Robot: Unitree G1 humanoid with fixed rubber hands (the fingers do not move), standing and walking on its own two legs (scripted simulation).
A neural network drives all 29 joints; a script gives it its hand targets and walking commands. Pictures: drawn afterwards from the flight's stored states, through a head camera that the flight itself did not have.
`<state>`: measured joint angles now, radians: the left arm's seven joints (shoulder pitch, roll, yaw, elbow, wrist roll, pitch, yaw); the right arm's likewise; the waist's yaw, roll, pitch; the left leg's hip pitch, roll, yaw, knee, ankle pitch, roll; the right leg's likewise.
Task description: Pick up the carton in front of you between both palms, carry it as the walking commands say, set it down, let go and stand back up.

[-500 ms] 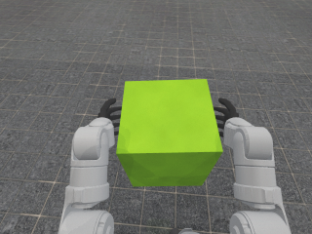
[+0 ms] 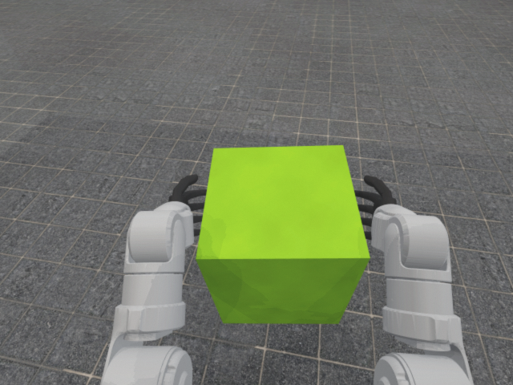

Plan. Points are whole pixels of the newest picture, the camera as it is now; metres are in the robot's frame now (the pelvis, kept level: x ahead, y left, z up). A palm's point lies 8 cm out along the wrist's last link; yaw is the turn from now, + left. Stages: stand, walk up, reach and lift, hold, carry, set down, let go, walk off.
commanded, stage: carry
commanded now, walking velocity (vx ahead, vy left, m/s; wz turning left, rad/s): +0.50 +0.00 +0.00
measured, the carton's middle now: (279, 240) +0.37 +0.00 +0.03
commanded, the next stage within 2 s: none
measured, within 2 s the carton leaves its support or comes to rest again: neither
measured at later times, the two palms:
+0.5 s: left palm (203, 159) +0.49 +0.14 +0.11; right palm (365, 167) +0.49 -0.15 +0.10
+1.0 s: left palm (194, 174) +0.47 +0.16 +0.08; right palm (354, 173) +0.48 -0.14 +0.09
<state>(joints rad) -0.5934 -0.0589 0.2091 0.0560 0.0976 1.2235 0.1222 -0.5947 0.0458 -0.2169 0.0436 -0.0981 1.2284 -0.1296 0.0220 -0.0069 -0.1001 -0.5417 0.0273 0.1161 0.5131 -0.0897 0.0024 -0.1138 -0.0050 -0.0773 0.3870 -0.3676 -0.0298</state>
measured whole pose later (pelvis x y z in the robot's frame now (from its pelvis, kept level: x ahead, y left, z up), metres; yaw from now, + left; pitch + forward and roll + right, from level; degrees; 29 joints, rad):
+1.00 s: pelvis +0.22 +0.01 -0.01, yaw +1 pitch +2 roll -1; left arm -0.19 -0.14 0.11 -0.24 0.14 1.25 0.11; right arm -0.20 0.14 -0.12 -0.24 -0.15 1.23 -0.10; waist 0.00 0.01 -0.16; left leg -0.17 0.04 0.13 0.56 -0.43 0.01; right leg -0.38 -0.06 -0.18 0.58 -0.23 -0.03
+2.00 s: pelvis +0.17 +0.01 -0.01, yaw +2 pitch +1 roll +0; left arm -0.26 -0.15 0.20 0.24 0.27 0.70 0.04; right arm -0.27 0.15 -0.20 0.24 -0.26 0.68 -0.04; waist 0.00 0.00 -0.08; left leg -0.23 0.02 0.14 0.58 -0.37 0.03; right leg -0.42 -0.08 -0.16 0.51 -0.12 -0.02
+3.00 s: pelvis +0.18 -0.04 +0.00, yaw +13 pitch -7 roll +0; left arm -0.30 -0.16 0.27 0.36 0.29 0.66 0.00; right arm -0.27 0.15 -0.22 0.27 -0.30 0.72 -0.03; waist -0.01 0.06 0.02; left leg -0.03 0.00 -0.12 0.41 -0.27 -0.02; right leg -0.15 0.03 -0.01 0.38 -0.11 -0.03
